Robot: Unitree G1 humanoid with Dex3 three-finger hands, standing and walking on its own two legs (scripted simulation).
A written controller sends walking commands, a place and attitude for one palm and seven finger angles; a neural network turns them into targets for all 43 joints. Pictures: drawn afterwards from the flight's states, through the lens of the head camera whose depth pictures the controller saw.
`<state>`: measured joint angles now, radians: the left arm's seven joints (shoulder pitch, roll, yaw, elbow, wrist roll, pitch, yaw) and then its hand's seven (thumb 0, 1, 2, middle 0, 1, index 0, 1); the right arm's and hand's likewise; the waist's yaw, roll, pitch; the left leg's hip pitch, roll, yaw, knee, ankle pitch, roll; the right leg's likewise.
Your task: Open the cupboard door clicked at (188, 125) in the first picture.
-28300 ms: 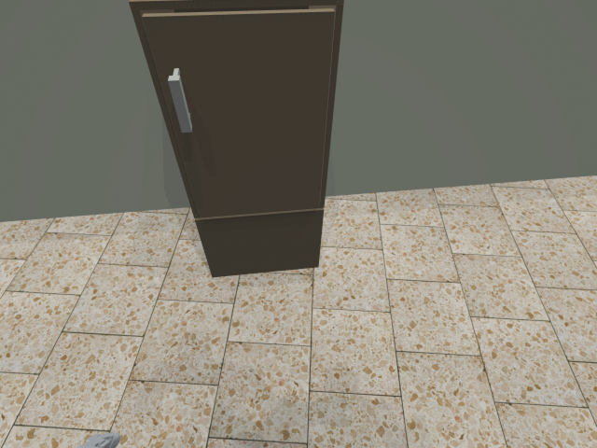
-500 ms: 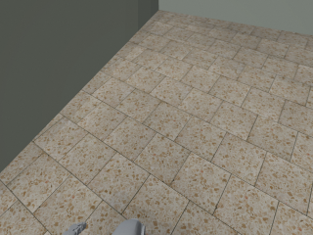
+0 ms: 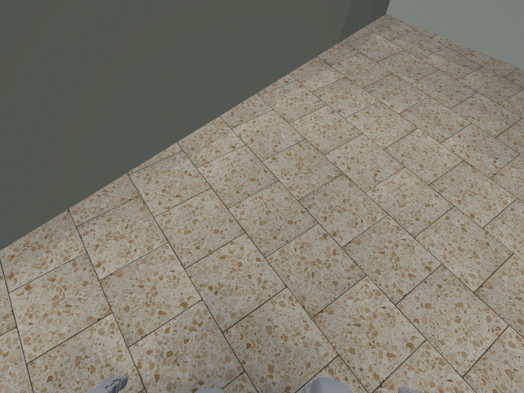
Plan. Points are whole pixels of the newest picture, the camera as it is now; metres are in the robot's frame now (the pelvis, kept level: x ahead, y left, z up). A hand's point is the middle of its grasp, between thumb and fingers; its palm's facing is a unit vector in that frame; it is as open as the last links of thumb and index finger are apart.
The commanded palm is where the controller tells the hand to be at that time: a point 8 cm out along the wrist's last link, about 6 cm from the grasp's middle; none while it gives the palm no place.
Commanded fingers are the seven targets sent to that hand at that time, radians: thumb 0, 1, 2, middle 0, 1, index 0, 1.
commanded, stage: turn to face it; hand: left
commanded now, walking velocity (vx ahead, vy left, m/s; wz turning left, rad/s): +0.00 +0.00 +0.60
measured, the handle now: out of the picture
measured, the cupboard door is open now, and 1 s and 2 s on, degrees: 44 44 44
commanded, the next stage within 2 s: none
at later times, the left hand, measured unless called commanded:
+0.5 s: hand out of the picture -0.02 +0.18 -0.18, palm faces +0.37 -0.90 -0.23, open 7.3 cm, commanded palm none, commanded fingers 0.00 0.90 0.90 -0.20 -0.30 -0.20 -0.30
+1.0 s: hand out of the picture -0.02 +0.14 -0.14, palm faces +0.59 -0.76 -0.28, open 7.4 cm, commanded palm none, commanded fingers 0.00 0.90 0.90 -0.20 -0.30 -0.20 -0.30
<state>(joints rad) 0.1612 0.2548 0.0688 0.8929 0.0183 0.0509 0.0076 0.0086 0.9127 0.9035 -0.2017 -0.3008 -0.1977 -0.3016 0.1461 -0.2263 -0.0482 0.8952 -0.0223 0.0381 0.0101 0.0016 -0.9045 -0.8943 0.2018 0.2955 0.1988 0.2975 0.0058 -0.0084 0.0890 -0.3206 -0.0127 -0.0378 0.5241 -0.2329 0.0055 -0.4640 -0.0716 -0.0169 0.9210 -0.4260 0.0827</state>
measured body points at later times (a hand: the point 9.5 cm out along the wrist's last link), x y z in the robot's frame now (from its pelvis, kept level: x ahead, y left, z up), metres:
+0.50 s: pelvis +0.00 -0.02 -0.01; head +0.05 +0.01 +0.43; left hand -0.04 +0.23 -0.17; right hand +0.20 -0.23 -0.14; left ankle -0.04 +0.08 -0.74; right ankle +0.02 -0.15 -0.72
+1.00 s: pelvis +0.02 -0.07 +0.00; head +0.08 -0.06 +0.45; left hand -0.05 +0.18 -0.12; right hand +0.24 -0.24 -0.15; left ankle -0.08 +0.03 -0.65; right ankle +0.08 -0.16 -0.73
